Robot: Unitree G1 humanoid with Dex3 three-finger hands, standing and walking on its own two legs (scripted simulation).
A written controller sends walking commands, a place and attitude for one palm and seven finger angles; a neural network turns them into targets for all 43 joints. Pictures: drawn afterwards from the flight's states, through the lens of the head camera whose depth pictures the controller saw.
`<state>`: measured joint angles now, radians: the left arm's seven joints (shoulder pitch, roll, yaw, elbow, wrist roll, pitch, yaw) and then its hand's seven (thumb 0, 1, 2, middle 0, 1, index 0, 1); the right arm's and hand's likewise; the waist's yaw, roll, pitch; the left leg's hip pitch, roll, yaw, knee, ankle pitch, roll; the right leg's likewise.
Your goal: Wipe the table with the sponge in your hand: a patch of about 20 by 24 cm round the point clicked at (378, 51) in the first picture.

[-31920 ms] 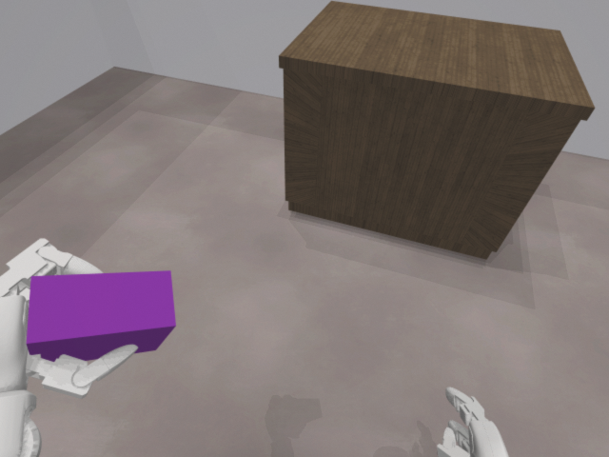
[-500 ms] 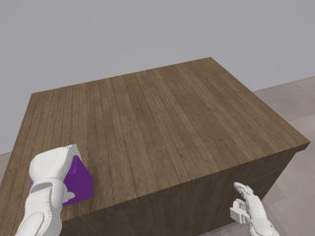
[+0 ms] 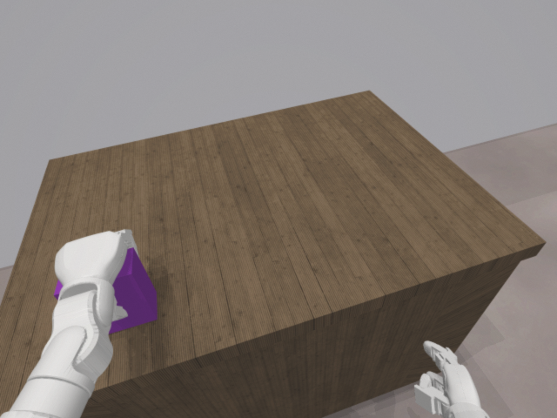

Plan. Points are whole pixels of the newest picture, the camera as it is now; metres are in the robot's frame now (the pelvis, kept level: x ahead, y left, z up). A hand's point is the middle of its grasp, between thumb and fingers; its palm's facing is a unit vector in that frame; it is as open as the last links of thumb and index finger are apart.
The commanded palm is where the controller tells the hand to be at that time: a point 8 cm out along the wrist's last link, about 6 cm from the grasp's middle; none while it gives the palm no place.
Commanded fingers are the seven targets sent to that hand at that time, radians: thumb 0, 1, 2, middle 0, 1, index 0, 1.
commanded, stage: wipe forward along the first lane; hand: left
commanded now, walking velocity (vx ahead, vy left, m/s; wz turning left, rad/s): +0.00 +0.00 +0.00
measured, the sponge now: (116, 301) +0.26 +0.31 +0.02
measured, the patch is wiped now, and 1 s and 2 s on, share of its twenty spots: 0.05 0.35 0.40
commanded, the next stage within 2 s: slide across to the middle lane in 1.00 s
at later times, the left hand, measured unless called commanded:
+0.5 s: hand (115, 257) +0.31 +0.32 +0.06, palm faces -0.09 -0.01 -1.00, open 10.0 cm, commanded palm +0.30 +0.32 +0.10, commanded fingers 0.00 0.10 1.30 -1.20 -1.60 -1.20 -1.60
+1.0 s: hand (112, 232) +0.36 +0.35 +0.06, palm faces -0.10 -0.02 -0.99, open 10.0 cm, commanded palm +0.35 +0.35 +0.10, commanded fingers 0.00 0.10 1.30 -1.20 -1.60 -1.20 -1.60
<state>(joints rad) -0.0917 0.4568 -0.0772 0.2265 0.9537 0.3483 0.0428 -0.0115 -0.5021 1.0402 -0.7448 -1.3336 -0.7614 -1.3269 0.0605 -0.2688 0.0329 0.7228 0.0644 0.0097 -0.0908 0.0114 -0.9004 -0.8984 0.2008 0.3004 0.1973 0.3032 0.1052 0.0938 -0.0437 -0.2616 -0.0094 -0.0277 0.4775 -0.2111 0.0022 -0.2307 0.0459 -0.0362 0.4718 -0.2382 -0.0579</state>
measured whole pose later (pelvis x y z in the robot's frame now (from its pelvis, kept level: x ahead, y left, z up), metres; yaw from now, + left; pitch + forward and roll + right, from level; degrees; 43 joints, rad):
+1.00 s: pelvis +0.00 +0.01 -0.01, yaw -1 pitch +6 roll -1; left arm -0.49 0.57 0.03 0.78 0.99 0.15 0.09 0.01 -0.51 1.05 -0.75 -1.33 -0.77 -1.33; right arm 0.18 -0.29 0.00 0.73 0.09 0.07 -0.08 0.01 -0.90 -0.90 0.20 0.30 0.20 0.30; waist 0.02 0.06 -0.09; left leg -0.43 -0.01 -0.02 0.55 -0.23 0.02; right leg -0.39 0.05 -0.02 0.51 -0.23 -0.04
